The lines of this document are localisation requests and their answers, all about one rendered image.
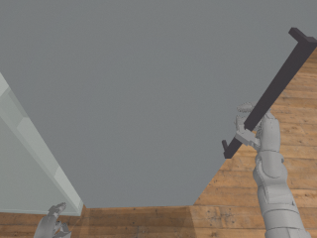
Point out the fridge door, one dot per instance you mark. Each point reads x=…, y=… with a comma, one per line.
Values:
x=134, y=97

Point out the handle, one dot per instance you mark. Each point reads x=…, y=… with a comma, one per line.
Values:
x=297, y=58

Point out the left robot hand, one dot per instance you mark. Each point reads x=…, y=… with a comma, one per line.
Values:
x=48, y=225

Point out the right robot forearm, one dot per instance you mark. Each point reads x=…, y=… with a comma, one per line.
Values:
x=279, y=210

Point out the right robot hand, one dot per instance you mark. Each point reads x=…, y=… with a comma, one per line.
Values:
x=268, y=130

